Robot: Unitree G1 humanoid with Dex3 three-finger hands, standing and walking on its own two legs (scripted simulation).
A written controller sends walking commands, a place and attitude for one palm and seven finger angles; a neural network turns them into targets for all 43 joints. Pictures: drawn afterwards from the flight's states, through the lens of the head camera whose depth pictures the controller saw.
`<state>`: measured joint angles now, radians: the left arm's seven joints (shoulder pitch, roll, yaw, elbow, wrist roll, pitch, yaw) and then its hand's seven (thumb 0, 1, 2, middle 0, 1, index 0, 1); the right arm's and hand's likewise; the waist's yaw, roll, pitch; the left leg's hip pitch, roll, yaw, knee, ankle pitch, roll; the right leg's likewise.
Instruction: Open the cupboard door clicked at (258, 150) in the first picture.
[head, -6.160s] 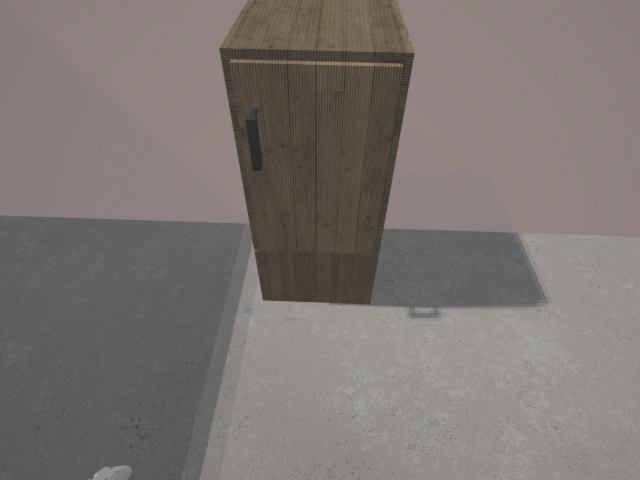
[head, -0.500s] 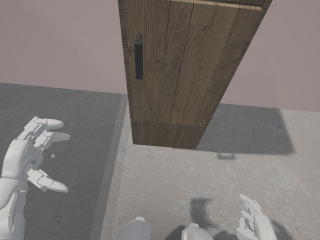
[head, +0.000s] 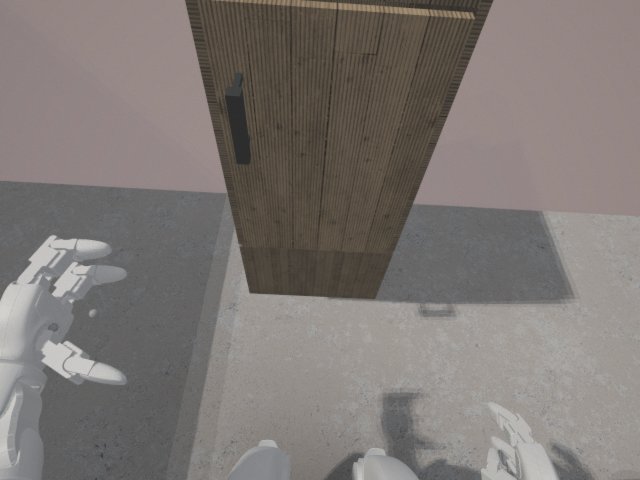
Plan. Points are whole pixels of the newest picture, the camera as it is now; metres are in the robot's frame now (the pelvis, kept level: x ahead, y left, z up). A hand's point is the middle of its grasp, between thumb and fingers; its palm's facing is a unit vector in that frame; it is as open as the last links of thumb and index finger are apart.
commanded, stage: raise the hand with hooked fingers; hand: left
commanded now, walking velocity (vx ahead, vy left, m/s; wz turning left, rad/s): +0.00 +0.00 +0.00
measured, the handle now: (241, 120) +0.63 +0.17 +0.04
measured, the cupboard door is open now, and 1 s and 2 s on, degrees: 0 0 0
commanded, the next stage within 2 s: move the hooked fingers beside the handle in 0.08 s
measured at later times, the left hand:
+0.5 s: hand (135, 270) +0.34 +0.25 +0.05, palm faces -0.01 -1.00 -0.02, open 14.0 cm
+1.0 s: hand (166, 210) +0.44 +0.24 +0.04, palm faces +0.01 -1.00 +0.00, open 14.0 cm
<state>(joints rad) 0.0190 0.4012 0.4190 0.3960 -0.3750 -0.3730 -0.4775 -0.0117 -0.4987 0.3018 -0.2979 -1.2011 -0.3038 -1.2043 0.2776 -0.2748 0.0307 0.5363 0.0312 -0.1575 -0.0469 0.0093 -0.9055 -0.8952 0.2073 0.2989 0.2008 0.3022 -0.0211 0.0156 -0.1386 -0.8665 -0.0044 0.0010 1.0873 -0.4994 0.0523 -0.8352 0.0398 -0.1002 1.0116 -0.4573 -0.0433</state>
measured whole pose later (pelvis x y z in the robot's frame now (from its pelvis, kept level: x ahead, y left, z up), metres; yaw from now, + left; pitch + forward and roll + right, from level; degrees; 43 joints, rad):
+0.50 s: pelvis +0.00 -0.02 -0.01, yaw +0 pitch +17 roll -2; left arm -0.23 0.44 0.42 0.60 -0.33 -0.34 -0.50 -0.01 -0.50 0.30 -0.30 -1.20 -0.30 -1.20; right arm 0.26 -0.28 0.04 0.58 0.04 -0.14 -0.07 0.01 -0.91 -0.90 0.21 0.30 0.20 0.30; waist -0.04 0.02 -0.14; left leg -0.91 0.01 -0.01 1.12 -0.51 0.03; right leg -0.88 0.05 -0.11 1.05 -0.47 -0.07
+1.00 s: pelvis +0.00 +0.01 -0.01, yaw -2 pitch +21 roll -3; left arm -0.57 0.47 0.42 0.91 -0.20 -0.40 -0.37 -0.01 -0.50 0.30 -0.30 -1.20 -0.30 -1.20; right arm 0.32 -0.27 0.04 0.62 0.02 -0.04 -0.04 0.01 -0.91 -0.89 0.21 0.30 0.20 0.30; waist -0.10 0.01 -0.14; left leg -0.97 0.00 0.02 1.13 -0.52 0.06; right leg -0.95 0.05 -0.08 1.05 -0.46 -0.03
